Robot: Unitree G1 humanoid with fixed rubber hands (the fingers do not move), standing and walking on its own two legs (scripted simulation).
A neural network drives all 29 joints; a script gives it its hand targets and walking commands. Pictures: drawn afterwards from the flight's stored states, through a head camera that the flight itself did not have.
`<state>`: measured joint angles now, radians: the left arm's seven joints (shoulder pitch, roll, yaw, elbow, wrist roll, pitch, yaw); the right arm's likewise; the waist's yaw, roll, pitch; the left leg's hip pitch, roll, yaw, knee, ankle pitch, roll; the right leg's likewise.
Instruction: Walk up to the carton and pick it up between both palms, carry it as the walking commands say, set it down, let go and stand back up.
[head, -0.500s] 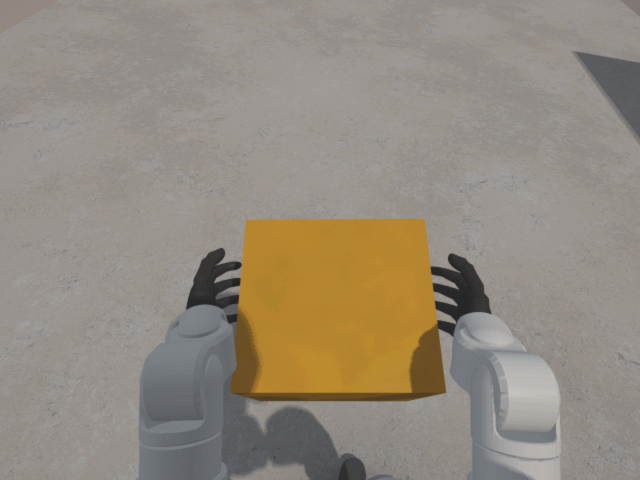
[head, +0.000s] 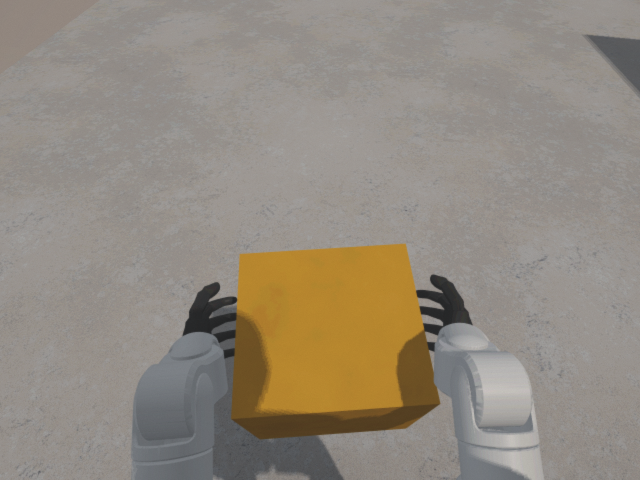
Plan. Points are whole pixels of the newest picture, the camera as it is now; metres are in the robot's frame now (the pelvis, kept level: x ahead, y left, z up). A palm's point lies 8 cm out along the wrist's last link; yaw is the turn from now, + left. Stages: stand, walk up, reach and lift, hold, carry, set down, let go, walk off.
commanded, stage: carry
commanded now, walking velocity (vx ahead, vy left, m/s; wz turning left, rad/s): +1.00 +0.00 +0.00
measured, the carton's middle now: (328, 347) +0.30 +0.00 +0.00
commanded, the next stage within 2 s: none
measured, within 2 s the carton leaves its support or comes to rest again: neither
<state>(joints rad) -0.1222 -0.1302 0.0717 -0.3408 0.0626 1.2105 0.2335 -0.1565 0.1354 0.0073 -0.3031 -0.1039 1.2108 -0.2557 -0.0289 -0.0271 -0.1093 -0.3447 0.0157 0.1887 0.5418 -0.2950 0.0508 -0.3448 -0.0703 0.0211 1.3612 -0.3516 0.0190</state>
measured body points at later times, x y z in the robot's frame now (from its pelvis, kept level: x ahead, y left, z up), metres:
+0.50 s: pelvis +0.56 +0.04 +0.01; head +0.65 +0.06 +0.45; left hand +0.82 +0.23 +0.07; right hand +0.87 -0.06 +0.07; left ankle +0.67 +0.13 -0.72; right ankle +0.45 -0.11 -0.72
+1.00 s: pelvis +0.93 +0.05 +0.01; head +0.98 +0.06 +0.46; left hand +1.22 +0.22 +0.08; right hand +1.23 -0.07 +0.09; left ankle +0.84 +0.16 -0.71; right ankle +0.92 -0.03 -0.73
